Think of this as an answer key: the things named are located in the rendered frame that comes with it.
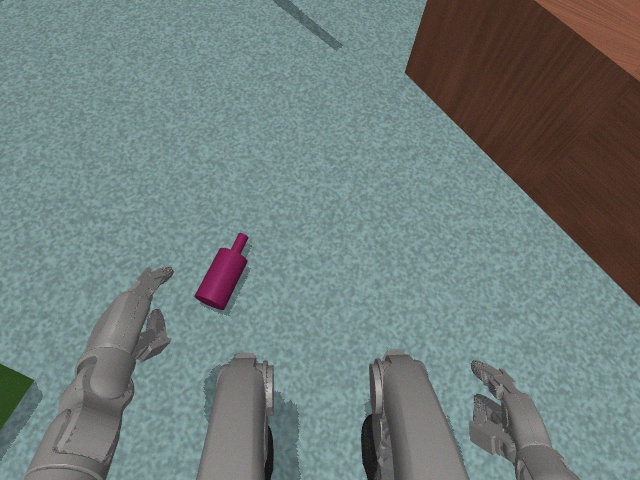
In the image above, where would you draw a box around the right robot hand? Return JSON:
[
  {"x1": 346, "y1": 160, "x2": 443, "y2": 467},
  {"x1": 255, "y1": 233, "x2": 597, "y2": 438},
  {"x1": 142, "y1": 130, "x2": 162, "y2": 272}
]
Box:
[{"x1": 469, "y1": 360, "x2": 553, "y2": 467}]

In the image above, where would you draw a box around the left robot arm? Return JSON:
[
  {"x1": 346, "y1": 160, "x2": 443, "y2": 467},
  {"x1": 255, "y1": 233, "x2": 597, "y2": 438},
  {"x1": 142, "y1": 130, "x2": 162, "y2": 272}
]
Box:
[{"x1": 24, "y1": 347, "x2": 136, "y2": 480}]

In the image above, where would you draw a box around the right robot arm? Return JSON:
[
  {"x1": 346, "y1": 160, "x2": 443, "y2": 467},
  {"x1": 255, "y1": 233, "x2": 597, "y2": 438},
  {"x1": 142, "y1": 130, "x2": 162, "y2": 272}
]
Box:
[{"x1": 515, "y1": 445, "x2": 580, "y2": 480}]

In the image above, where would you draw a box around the left robot hand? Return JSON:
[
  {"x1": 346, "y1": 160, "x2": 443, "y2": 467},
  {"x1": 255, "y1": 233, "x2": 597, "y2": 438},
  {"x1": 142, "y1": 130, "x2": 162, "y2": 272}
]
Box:
[{"x1": 85, "y1": 267, "x2": 174, "y2": 362}]

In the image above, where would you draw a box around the right robot foot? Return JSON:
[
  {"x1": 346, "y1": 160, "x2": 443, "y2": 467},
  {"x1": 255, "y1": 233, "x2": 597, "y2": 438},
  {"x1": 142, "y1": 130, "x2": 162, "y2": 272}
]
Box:
[{"x1": 361, "y1": 414, "x2": 378, "y2": 480}]

